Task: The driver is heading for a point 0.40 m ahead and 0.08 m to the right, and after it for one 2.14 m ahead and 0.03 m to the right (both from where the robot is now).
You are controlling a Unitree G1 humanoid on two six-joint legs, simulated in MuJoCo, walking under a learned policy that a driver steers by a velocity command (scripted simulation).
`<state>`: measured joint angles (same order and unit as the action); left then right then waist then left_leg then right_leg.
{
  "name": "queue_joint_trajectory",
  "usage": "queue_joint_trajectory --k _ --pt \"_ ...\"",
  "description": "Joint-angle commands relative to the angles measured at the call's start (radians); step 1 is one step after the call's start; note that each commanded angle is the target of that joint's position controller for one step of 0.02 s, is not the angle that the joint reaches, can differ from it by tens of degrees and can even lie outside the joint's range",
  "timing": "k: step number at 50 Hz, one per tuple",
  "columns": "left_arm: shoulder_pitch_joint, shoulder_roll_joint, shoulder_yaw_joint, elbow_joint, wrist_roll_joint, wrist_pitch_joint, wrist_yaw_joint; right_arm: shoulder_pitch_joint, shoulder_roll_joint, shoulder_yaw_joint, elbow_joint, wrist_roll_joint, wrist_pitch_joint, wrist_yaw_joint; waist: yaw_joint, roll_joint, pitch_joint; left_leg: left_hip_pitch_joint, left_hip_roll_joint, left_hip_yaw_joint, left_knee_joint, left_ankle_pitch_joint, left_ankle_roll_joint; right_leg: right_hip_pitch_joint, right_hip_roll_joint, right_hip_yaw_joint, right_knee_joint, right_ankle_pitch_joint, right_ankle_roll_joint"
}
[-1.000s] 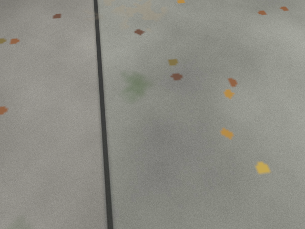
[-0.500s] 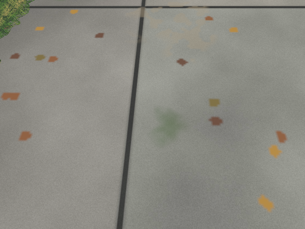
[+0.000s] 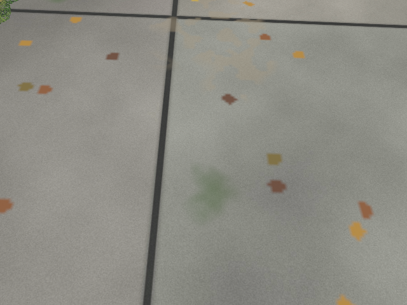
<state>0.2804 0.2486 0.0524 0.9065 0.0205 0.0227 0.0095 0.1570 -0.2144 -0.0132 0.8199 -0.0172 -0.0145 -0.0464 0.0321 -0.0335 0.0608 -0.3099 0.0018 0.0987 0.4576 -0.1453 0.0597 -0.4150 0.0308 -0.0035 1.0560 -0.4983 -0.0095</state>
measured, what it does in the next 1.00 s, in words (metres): walks ahead: right foot, then left foot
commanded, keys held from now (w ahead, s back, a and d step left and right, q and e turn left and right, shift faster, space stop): e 0.14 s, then w+e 0.36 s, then w+q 0.24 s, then q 0.26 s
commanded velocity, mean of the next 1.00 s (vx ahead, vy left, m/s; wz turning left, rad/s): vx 0.28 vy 0.00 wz -0.20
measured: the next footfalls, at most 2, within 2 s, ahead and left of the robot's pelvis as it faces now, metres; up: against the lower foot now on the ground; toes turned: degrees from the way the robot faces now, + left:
right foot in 0.26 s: +0.00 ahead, -0.11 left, +0.00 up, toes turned -11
left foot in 0.76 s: +0.34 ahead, -0.01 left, +0.00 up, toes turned -14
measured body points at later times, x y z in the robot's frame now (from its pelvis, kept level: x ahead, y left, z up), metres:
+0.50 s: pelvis +0.04 -0.05 +0.02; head +0.03 -0.08 +0.46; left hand +0.11 +0.22 -0.10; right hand +0.09 -0.35 -0.11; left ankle +0.16 +0.09 -0.67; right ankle -0.04 -0.10 -0.74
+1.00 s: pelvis +0.27 -0.05 +0.01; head +0.32 -0.04 +0.45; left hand +0.42 +0.18 -0.13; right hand +0.28 -0.33 -0.12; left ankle +0.30 +0.00 -0.74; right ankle +0.25 -0.20 -0.66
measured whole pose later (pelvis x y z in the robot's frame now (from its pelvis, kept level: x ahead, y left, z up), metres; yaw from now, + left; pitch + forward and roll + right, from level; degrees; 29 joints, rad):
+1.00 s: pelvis +0.27 -0.05 +0.01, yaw -10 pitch +1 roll +0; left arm 0.18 0.26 0.04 0.81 0.04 -0.03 0.01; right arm 0.28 -0.25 -0.05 0.86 0.00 -0.05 0.02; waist -0.01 -0.04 0.10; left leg -0.22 -0.12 -0.03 0.36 -0.15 0.11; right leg -0.55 -0.02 0.05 1.10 -0.32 0.02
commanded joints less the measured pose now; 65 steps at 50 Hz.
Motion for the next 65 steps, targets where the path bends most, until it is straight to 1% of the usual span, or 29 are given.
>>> queue_joint_trajectory --k 1,7,9,11,12,13,14,15,16,17,19,22,27,32,35,36,38,39,40,41,42,43,45,48,51,56,60,63,65 --pt "0.093 0.054 0.024 -0.034 0.003 0.027 -0.003 0.023 -0.117 -0.032 -0.04 -0.007 0.0 -0.013 0.004 0.139 -0.098 0.056 0.262 -0.158 -0.19 0.26 0.175 -0.011 -0.029 -0.002 0.038 0.051 0.027" --pt "-0.009 0.054 0.016 -0.107 -0.001 0.052 -0.027 0.025 -0.168 -0.052 -0.03 -0.015 0.012 0.001 -0.03 0.18 -0.115 0.052 0.295 -0.111 -0.181 0.035 0.167 0.067 -0.045 -0.048 -0.215 0.07 0.002" --pt "-0.008 0.071 0.018 -0.125 -0.001 0.048 -0.041 0.033 -0.207 -0.068 -0.031 -0.014 0.017 0.013 -0.034 0.189 -0.138 0.032 0.316 -0.127 -0.213 -0.239 0.146 0.127 -0.036 -0.077 -0.297 0.045 -0.025" --pt "0.06 0.086 0.024 -0.115 -0.003 0.042 -0.06 -0.004 -0.235 -0.082 -0.045 -0.007 0.027 0.018 0.013 0.156 -0.121 -0.094 0.311 -0.106 -0.214 -0.49 0.088 0.3 -0.011 -0.11 -0.455 0.077 -0.074" --pt "0.141 0.093 0.031 -0.079 -0.004 0.036 -0.062 -0.02 -0.21 -0.081 -0.05 -0.01 0.035 0.019 0.046 0.093 -0.094 -0.198 0.269 -0.053 -0.118 -0.566 0.041 0.409 0.008 -0.086 -0.535 0.05 -0.103" --pt "0.224 0.132 0.042 -0.05 0.0 0.026 -0.05 -0.036 -0.147 -0.067 -0.064 -0.012 0.042 0.03 0.082 -0.13 -0.036 -0.327 0.17 0.07 0.174 -0.595 -0.023 0.435 -0.122 0.148 -0.759 -0.177 -0.152" --pt "0.223 0.256 0.063 -0.087 0.001 0.019 -0.035 -0.087 -0.064 -0.043 -0.131 -0.01 0.041 0.034 0.083 -0.326 0.033 -0.573 -0.018 0.071 0.425 -0.511 -0.078 0.392 -0.405 0.684 -0.971 -0.533 -0.264" --pt "0.163 0.221 0.058 -0.095 0.015 0.021 -0.008 -0.18 -0.142 -0.059 -0.158 -0.022 0.027 0.036 0.075 -0.17 0.129 -0.576 0.039 -0.097 0.483 -0.327 -0.077 0.245 -0.396 0.694 -1.054 -0.533 -0.289" --pt "0.087 0.2 0.048 -0.107 0.007 0.016 0.009 -0.135 -0.169 -0.07 -0.143 -0.003 0.014 0.049 0.006 -0.144 0.134 -0.51 0.055 -0.116 0.478 -0.197 -0.08 0.194 -0.344 0.593 -1.041 -0.408 -0.252" --pt "0.039 0.192 0.046 -0.117 -0.002 0.003 0.005 -0.073 -0.177 -0.074 -0.108 -0.005 0.004 0.061 -0.033 -0.113 0.11 -0.455 0.057 -0.119 0.46 -0.121 -0.088 0.213 -0.281 0.49 -1.016 -0.229 -0.217" --pt "0.032 0.162 0.04 -0.121 -0.01 -0.03 -0.007 -0.005 -0.166 -0.077 -0.057 -0.033 -0.001 0.073 -0.04 -0.061 0.025 -0.389 0.042 -0.097 0.495 -0.034 -0.087 0.277 -0.201 0.358 -0.966 0.004 -0.192" --pt "0.122 0.152 0.043 -0.092 -0.018 -0.059 -0.02 -0.044 -0.133 -0.071 -0.072 -0.026 0.005 0.074 -0.014 -0.056 -0.001 -0.428 0.04 -0.098 0.475 0.006 -0.09 0.359 -0.189 0.344 -0.942 0.102 -0.201" --pt "0.21 0.143 0.042 -0.061 -0.012 -0.075 -0.011 -0.136 -0.122 -0.061 -0.096 -0.022 -0.003 0.077 0.039 -0.081 0.014 -0.457 0.048 -0.09 0.317 0.042 -0.116 0.443 -0.198 0.336 -0.933 0.206 -0.22" --pt "0.258 0.149 0.037 -0.026 0.003 -0.093 -0.001 -0.232 -0.12 -0.049 -0.135 -0.013 -0.02 0.091 0.08 -0.086 0.048 -0.404 0.047 -0.05 0.182 0.011 -0.062 0.498 -0.234 0.274 -0.891 0.434 -0.207" --pt "0.229 0.162 0.038 -0.017 0.009 -0.098 0.008 -0.19 -0.13 -0.048 -0.143 -0.008 -0.027 0.093 0.041 -0.088 0.053 -0.287 0.026 -0.031 0.127 -0.048 0.002 0.49 -0.262 0.224 -0.854 0.62 -0.178" --pt "0.199 0.168 0.037 -0.019 0.01 -0.1 0.009 -0.126 -0.134 -0.052 -0.126 -0.005 -0.028 0.088 0.003 -0.082 0.032 -0.172 -0.006 -0.016 0.103 -0.061 0.026 0.461 -0.254 0.187 -0.804 0.78 -0.159" --pt "0.175 0.167 0.032 -0.011 0.006 -0.1 0.008 0.129 -0.158 -0.071 -0.039 -0.01 -0.039 0.065 -0.112 -0.008 -0.104 0.166 -0.072 0.0 0.026 -0.02 0.073 0.403 -0.179 0.073 -0.47 1.086 -0.114" --pt "0.182 0.141 0.02 -0.03 0.001 -0.103 0.011 0.292 -0.213 -0.085 -0.011 -0.029 -0.05 0.054 -0.171 0.064 -0.216 0.401 0.109 -0.225 -0.011 -0.093 0.123 0.229 -0.134 0.03 -0.191 0.846 -0.084" --pt "0.26 0.055 0.005 -0.053 -0.024 -0.107 0.005 0.33 -0.338 -0.111 0.0 -0.032 -0.05 0.054 -0.113 0.333 -0.285 0.588 0.383 -0.756 -0.122 0.098 0.277 -0.097 0.079 -0.04 0.178 0.127 -0.021" --pt "0.212 0.129 0.017 -0.051 0.01 -0.106 0.011 0.253 -0.272 -0.099 -0.003 0.017 -0.043 0.064 -0.077 0.182 -0.237 0.514 0.367 -0.804 -0.153 0.304 0.279 -0.158 0.031 0.075 0.266 0.04 -0.032" --pt "0.144 0.129 0.017 -0.066 0.006 -0.106 0.008 0.166 -0.238 -0.09 -0.026 0.022 -0.044 0.067 -0.051 0.105 -0.147 0.406 0.338 -0.613 -0.111 0.461 0.271 -0.164 -0.017 0.08 0.28 0.104 -0.03" --pt "0.09 0.123 0.013 -0.076 0.007 -0.11 0.005 0.131 -0.194 -0.079 -0.032 0.015 -0.047 0.069 -0.049 0.039 -0.104 0.325 0.283 -0.494 -0.11 0.638 0.253 -0.153 -0.045 0.074 0.246 0.143 -0.024" --pt "0.063 0.116 0.012 -0.093 0.017 -0.086 -0.001 0.114 -0.156 -0.065 -0.019 0.022 -0.049 0.063 -0.014 0.07 -0.085 0.24 0.192 -0.362 -0.135 0.751 0.203 -0.116 -0.072 0.066 0.152 0.162 -0.003" --pt "0.067 0.088 0.005 -0.103 0.016 -0.05 -0.004 0.145 -0.191 -0.073 -0.008 0.023 -0.05 0.058 0.008 0.079 -0.119 0.218 0.16 -0.315 -0.127 0.882 0.196 -0.099 -0.052 0.041 0.076 0.174 0.037" --pt "-0.008 0.083 0.002 -0.131 0.015 -0.031 -0.001 0.17 -0.201 -0.076 -0.008 0.019 -0.033 0.049 -0.009 0.088 -0.125 0.199 0.129 -0.308 -0.118 0.857 0.175 -0.134 -0.047 0.024 -0.01 0.231 0.058" --pt "-0.152 0.094 -0.003 -0.179 0.006 -0.014 0.002 0.231 -0.204 -0.081 -0.007 0.016 -0.003 0.032 -0.056 0.109 -0.115 0.229 0.117 -0.386 -0.085 0.721 0.116 -0.181 -0.041 0.039 -0.132 0.31 0.059" --pt "-0.225 0.107 -0.008 -0.204 -0.003 -0.017 0.009 0.248 -0.215 -0.089 -0.017 0.006 0.016 0.022 -0.079 0.12 -0.088 0.273 0.127 -0.47 -0.043 0.69 0.121 -0.189 -0.02 0.062 -0.217 0.275 0.05" --pt "-0.232 0.122 -0.011 -0.214 -0.014 -0.028 0.017 0.226 -0.23 -0.097 -0.033 -0.003 0.029 0.021 -0.077 0.131 -0.076 0.28 0.128 -0.538 -0.001 0.694 0.135 -0.129 0.003 0.082 -0.307 0.208 0.032" --pt "-0.191 0.134 -0.011 -0.209 -0.021 -0.037 0.023 0.18 -0.239 -0.101 -0.05 -0.002 0.035 0.023 -0.052 0.144 -0.071 0.253 0.108 -0.585 0.019 0.622 0.113 -0.023 0.017 0.094 -0.429 0.196 0.017"
Velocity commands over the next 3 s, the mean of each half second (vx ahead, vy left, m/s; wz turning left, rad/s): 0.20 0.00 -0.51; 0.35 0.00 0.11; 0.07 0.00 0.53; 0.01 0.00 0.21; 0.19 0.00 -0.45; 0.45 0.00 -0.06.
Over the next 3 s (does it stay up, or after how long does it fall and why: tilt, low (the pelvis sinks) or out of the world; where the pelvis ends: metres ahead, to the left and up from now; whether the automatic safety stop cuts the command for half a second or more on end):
stays up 0.67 -0.13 0.00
